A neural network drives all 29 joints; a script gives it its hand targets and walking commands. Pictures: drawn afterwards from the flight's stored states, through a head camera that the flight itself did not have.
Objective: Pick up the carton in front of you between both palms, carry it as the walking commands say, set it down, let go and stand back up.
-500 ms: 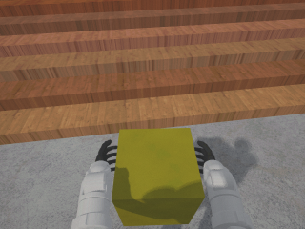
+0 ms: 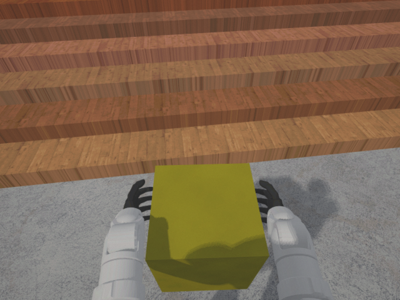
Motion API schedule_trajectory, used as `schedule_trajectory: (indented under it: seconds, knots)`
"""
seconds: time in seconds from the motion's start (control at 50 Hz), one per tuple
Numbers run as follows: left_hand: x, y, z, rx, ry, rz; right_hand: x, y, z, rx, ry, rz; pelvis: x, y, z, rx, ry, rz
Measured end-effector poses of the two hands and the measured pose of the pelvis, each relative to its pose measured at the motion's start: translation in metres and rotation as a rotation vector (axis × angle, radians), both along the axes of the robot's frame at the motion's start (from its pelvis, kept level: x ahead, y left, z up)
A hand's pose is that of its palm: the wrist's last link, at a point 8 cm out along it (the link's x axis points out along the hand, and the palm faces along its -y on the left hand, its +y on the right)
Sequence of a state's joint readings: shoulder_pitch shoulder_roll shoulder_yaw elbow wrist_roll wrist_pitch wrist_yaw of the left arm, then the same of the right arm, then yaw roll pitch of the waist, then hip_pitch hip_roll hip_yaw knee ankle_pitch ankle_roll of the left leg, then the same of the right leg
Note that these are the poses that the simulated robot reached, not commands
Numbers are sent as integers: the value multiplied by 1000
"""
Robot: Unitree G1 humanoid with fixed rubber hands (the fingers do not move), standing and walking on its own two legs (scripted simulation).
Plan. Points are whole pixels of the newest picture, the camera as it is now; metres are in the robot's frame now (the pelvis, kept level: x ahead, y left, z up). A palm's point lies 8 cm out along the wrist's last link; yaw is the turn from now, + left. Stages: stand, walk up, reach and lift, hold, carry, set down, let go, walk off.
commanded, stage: reach and lift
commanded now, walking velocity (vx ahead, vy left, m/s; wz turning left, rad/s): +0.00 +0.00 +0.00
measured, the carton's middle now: (203, 230) +0.30 +0.00 -0.05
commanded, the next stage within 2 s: hold in 0.32 s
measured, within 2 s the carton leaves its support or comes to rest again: neither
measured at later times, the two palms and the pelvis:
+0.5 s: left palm (129, 211) +0.29 +0.15 +0.06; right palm (277, 209) +0.28 -0.15 +0.05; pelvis +0.00 +0.00 +0.00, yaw +0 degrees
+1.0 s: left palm (128, 208) +0.29 +0.15 +0.06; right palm (275, 206) +0.29 -0.14 +0.05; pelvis +0.00 +0.00 +0.00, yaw +1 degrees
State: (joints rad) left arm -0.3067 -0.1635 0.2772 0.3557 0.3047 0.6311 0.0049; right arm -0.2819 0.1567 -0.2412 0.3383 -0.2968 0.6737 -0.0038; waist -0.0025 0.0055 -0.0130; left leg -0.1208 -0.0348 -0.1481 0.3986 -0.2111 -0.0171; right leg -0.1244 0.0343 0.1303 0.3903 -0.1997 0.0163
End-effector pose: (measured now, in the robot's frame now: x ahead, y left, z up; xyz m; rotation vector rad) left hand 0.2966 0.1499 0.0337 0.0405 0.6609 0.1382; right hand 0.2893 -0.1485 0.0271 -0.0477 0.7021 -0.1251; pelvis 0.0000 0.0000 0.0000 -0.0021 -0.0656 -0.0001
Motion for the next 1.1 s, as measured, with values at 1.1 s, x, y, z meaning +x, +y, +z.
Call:
schedule_trajectory:
  seconds: [1.1]
  knots:
    - [13,20,30,-40,-72,32,19,19,37,16,-79,-11,19,17,-11,7,75,15]
